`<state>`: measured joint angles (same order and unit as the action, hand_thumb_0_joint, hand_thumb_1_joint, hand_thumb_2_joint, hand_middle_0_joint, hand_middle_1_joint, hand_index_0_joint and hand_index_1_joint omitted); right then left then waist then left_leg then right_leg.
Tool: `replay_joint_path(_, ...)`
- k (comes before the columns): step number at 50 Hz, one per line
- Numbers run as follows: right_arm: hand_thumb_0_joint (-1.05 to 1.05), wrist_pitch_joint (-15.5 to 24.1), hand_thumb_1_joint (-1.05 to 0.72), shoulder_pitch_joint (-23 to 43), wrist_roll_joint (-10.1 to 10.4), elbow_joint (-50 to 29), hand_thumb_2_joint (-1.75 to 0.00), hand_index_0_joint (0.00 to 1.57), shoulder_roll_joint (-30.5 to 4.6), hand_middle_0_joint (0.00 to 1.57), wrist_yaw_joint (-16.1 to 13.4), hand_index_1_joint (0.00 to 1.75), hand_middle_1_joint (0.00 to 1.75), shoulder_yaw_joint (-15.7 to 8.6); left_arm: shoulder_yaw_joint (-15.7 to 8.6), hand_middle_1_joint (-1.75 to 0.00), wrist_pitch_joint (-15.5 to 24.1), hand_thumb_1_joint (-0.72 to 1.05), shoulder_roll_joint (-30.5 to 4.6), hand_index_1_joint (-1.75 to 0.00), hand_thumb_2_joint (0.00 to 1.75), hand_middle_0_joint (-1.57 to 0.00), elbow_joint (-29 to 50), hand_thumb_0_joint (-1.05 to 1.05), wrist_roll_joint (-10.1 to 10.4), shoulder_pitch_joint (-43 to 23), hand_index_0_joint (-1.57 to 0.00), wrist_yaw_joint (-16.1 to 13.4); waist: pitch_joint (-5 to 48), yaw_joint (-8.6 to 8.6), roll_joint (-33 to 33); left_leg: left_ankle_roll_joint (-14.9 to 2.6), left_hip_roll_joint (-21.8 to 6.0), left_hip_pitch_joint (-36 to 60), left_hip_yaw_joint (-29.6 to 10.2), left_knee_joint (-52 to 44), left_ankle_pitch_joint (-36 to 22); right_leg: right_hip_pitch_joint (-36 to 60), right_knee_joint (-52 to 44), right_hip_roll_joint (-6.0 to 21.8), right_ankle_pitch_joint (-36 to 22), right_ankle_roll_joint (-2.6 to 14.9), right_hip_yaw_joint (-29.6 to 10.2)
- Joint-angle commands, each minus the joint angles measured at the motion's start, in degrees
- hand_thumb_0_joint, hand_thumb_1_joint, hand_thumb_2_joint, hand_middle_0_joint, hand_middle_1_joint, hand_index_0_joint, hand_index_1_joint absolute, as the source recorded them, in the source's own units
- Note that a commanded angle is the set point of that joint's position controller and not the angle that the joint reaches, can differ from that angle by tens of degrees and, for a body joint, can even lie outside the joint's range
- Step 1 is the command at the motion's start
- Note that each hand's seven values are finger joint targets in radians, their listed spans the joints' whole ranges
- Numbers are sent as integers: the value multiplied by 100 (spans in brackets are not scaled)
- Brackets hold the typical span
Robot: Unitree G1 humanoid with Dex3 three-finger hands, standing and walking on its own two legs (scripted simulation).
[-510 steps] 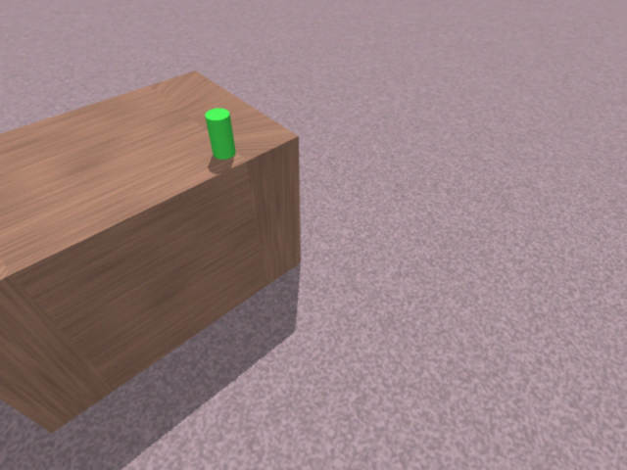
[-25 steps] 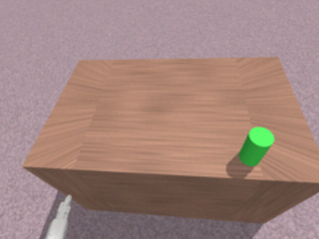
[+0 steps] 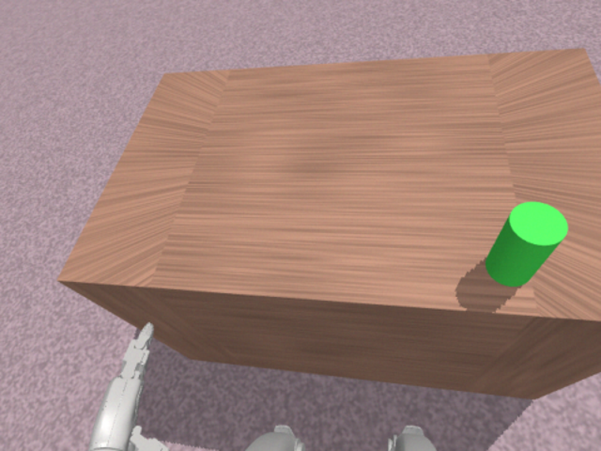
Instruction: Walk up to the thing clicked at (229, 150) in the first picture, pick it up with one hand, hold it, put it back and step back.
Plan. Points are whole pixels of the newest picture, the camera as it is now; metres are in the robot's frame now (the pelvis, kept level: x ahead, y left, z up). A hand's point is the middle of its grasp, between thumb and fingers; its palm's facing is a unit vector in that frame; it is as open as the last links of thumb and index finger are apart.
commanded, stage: close in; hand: right
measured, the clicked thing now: (521, 247) +0.42 -0.24 -0.04
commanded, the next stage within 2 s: rest palm in 0.60 s
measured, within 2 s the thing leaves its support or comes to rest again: neither
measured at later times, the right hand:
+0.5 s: hand (551, 257) +0.41 -0.27 -0.03, palm faces +0.25 +0.97 +0.06, open 17.7 cm
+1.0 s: hand (518, 257) +0.40 -0.23 -0.03, palm faces +0.23 +0.97 +0.03, open 17.4 cm
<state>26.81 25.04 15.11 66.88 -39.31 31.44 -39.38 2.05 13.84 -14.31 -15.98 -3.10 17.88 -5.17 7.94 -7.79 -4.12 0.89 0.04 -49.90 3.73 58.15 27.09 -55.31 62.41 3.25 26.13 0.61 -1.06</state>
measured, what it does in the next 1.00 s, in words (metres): stands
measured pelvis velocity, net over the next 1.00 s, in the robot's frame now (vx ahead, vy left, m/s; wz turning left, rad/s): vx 0.00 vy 0.01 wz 0.02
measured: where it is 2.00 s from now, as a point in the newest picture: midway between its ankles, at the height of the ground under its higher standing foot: outside the picture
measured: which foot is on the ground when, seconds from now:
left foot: down 0.00-1.00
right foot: down 0.00-1.00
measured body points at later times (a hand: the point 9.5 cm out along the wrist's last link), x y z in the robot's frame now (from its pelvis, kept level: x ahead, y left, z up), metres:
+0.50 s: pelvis -0.01 +0.00 -0.03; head +0.10 -0.05 +0.40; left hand +0.14 +0.27 -0.02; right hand +0.39 -0.32 -0.03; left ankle +0.01 +0.14 -0.66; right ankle +0.03 -0.11 -0.66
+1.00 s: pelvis +0.00 +0.01 -0.03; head +0.11 -0.03 +0.41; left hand +0.15 +0.27 -0.02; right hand +0.39 -0.28 -0.03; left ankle +0.01 +0.14 -0.66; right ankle +0.03 -0.11 -0.66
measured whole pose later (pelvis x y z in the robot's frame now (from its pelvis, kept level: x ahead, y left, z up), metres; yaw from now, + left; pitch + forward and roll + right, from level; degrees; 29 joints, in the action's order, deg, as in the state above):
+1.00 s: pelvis +0.00 +0.01 -0.03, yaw +1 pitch +21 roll +3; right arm 29.9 22.7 7.8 50.4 -20.8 9.8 -29.1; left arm -4.3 2.3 -13.8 0.7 -3.6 25.3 1.0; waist 9.5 -8.8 -1.4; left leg 0.3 0.8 -57.2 3.0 67.2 31.2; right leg -61.7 70.4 4.2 30.0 0.0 -0.8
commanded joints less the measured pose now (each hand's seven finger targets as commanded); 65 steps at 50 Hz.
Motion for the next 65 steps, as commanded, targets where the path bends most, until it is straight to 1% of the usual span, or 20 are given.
replay_joint_path(1, 0, 806, 61, 1547, -43, -1432, -5, 5, -1840, 3, -268, 5, 5, -314, -719, -5, 211, -58, -1009, -6, 7, -5, 1165, 0, -48, 624, -4, 24, 2187, 47, 1863, -264, 258, -377, -157, -77, -1135, 2083, -373, -125, -2129, -119, -239)
replay_joint_path(3, 0, 969, 60, 1925, -214, -1858, -5, 5, -2130, 4, -464, 5, 5, -390, -994, -5, 162, -56, -1203, -5, 5, -5, 1152, 0, -101, 621, -5, 42, 2305, 101, 2252, -283, 256, -532, -173, 68, -949, 2106, -275, -90, -1886, -158, -225)
replay_joint_path(5, 0, 1070, 61, 1904, -296, -1735, -2, 5, -1931, 5, -622, 4, 4, -344, -1094, -5, 141, -57, -1215, -6, 6, -6, 1351, 0, -131, 310, -5, 79, 2263, 25, 2099, -285, 267, -700, -141, 254, -838, 1772, -98, -51, -1646, -162, -269)
replay_joint_path(8, 0, 1148, 61, 2328, -392, -2223, -3, 5, -1947, 4, -912, 5, 5, -355, -1240, -5, 83, -58, -1344, -6, 6, -6, 1812, 0, -162, 87, -5, 89, 3098, 97, 2443, -309, 271, -528, -163, 349, -914, 1988, 10, -51, -1619, -158, -263)
replay_joint_path(12, 0, 807, 59, 1688, -414, -1316, -3, 5, -297, 4, -996, 5, 5, 549, -880, -5, -70, -56, -935, -5, 6, -5, 1756, 0, -152, 282, -5, 170, 2658, -82, 2101, -317, 323, -776, -21, 336, -763, 1704, -40, -16, -1334, -141, -345)
replay_joint_path(14, 0, 726, 60, 1826, -547, -1976, -4, 4, -1335, 4, -1186, 5, 5, 36, -1173, -5, -182, -56, -1260, -5, 5, -5, 1662, 0, -142, 579, -5, 152, 2978, 173, 2333, -325, 305, -579, -44, 325, -850, 1829, -62, -16, -1399, -162, -295)
replay_joint_path(17, 0, 546, 59, 1490, -504, -1781, -4, 4, -728, 4, -1332, 5, 5, 233, -1338, -5, -331, -57, -1318, -5, 6, -6, 1835, 0, -112, 661, -5, 243, 2627, 44, 1795, -315, 331, -440, 15, 290, -936, 1553, -124, -37, -1384, -137, -346)
replay_joint_path(18, 0, 544, 59, 1390, -443, -1759, -4, 5, -511, 4, -1392, 5, 5, 260, -1185, -5, -355, -57, -1189, -5, 6, -6, 1933, 0, -87, 564, -5, 290, 2477, 74, 1599, -304, 333, -339, 25, 281, -979, 1396, -157, -47, -1358, -122, -368)
replay_joint_path(20, 0, 586, 60, 1445, -469, -1853, -5, 5, -639, 4, -1566, 5, 5, 92, -1205, -5, -386, -58, -1186, -6, 7, -6, 2311, 0, -44, 382, -5, 307, 2555, 98, 1231, -273, 323, -132, -8, 229, -1035, 1186, -111, -69, -1196, -48, -329)
replay_joint_path(24, 0, 692, 58, 1572, -563, -1706, -4, 5, -25, 4, -1655, 5, 5, 545, -1003, -5, -442, -58, -882, -6, 7, -5, 2438, 0, -16, 588, -4, 368, 1950, -191, 763, -221, 297, -155, -161, 89, -872, 731, -21, -100, -719, 49, -239)
replay_joint_path(29, 0, 836, 58, 1933, -620, -2335, -4, 4, -119, 4, -1672, 5, 5, 619, -1096, -5, -480, -56, -871, -5, 6, -5, 2310, 0, -5, 1007, -4, 405, 2053, -222, 1259, -238, 215, -302, -311, 123, -785, 939, 23, -119, -622, 17, -135)
replay_joint_path(33, 0, 858, 53, 2096, -641, -2927, -4, 5, -166, 5, -1785, 5, 5, 693, -1502, -5, -504, -56, -1202, -5, 6, -5, 2548, 0, 3, 1030, -4, 392, 2601, -230, 1686, -267, 245, -409, -184, 225, -915, 1607, -44, -116, -899, -40, -150)
replay_joint_path(36, 0, 748, 53, 1774, -625, -2718, -2, 7, 327, 7, -1863, 3, 3, 940, -1230, -3, -578, -61, -900, -7, 11, -5, 2334, 0, -19, 1109, -2, 438, 2525, -129, 1690, -261, 258, -402, -140, 230, -1206, 1676, 39, -113, -1408, -46, -156)
replay_joint_path(39, 0, 732, 58, 1658, -627, -3173, 0, 9, 173, 10, -2008, 0, 0, 760, -1219, -3, -620, -61, -1004, -6, 12, -4, 2586, 0, -33, 916, -1, 444, 2982, 65, 1547, -229, 231, -42, -173, 241, -1606, 1722, 143, -115, -1798, -24, -155)
replay_joint_path(42, 0, 654, 60, 1133, -656, -2748, 0, 10, 606, 11, -2092, 0, 0, 941, -1307, -3, -741, -61, -1050, -6, 12, -4, 2713, 0, -27, 952, -1, 471, 2651, -4, 1243, -223, 257, 155, -114, 209, -1725, 1595, 18, -127, -1870, -35, -167)
replay_joint_path(44, 0, 607, 60, 695, -688, -2401, 0, 17, 654, 18, -2162, 0, 0, 869, -1158, -4, -822, -60, -855, -6, 9, -5, 2604, 0, -4, 920, -3, 511, 2263, 166, 1074, -203, 238, 227, -167, 178, -1776, 1240, -18, -171, -1785, -5, -102)
replay_joint_path(51, 0, 852, 61, 1637, -720, -2615, 0, 29, 686, 30, -2145, 9, 8, 1003, -1123, -4, -837, -59, -752, -6, 8, -5, 2745, 0, -11, 971, -3, 518, 1985, -284, 849, -164, 202, 24, -277, 149, -1520, 990, 61, -117, -1283, 71, -131)
replay_joint_path(57, 0, 837, 56, 1657, -785, -2983, -6, 37, 61, 37, -2169, 21, 21, 654, -1427, -4, -917, -57, -1022, -5, 7, -4, 2853, 0, 5, 1382, -3, 515, 2703, -165, 1325, -168, 184, 277, -307, 101, -1596, 1589, 30, -182, -1476, 34, -81)
replay_joint_path(62, 0, 711, 52, 2049, -760, -2800, -3, 42, 547, 43, -2158, 21, 20, 1064, -1392, -4, -905, -58, -983, -5, 7, -4, 2635, 0, 22, 863, -3, 506, 2247, -219, 1518, -240, 200, -322, -213, 122, -1113, 1445, -140, -108, -1136, -23, -147)
replay_joint_path(65, 0, 654, 51, 1924, -839, -1959, -5, 48, 883, 49, -2169, 24, 24, 1253, -1043, -4, -859, -58, -731, -6, 7, -4, 2596, 0, -7, 414, -3, 517, 1703, -186, 1154, -256, 238, -602, -98, 188, -729, 1013, -244, -65, -686, -53, -229)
